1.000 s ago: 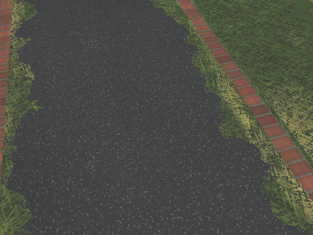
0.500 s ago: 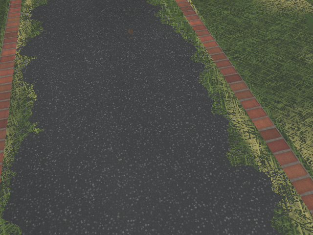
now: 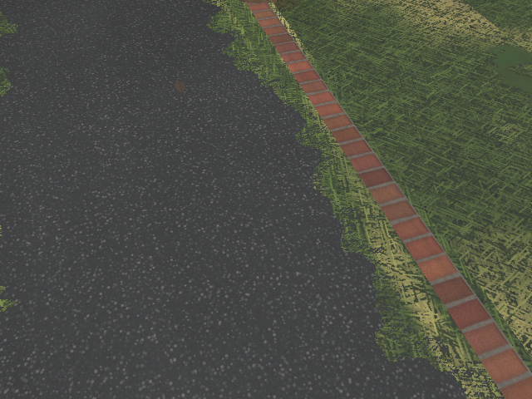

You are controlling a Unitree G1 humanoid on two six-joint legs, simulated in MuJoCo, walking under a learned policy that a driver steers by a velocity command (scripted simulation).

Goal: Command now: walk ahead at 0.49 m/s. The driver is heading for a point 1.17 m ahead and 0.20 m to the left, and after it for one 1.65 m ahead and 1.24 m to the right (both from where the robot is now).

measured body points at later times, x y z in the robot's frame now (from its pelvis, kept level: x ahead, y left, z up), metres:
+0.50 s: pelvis +0.27 -0.08 +0.00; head +0.29 -0.09 +0.45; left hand +0.32 +0.19 -0.12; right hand +0.37 -0.34 -0.14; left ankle +0.25 +0.09 -0.65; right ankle +0.30 -0.17 -0.74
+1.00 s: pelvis +0.48 +0.01 -0.02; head +0.53 +0.05 +0.43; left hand +0.49 +0.32 -0.14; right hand +0.73 -0.18 -0.12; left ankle +0.54 +0.10 -0.74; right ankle +0.47 -0.17 -0.64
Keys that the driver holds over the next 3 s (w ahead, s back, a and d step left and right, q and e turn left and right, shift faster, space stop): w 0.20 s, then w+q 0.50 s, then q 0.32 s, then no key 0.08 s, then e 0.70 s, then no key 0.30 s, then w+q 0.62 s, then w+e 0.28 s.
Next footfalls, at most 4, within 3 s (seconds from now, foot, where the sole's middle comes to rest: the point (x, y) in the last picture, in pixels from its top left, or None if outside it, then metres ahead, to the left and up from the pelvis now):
0.30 right None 0.34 -0.17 -0.78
0.84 left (223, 376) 0.58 0.12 -0.78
1.34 right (302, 340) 0.67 -0.09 -0.78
1.64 left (215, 380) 0.57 0.13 -0.78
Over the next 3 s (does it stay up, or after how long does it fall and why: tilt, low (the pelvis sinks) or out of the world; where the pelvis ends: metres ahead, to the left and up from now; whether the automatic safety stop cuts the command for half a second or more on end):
stays up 0.84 0.17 -0.01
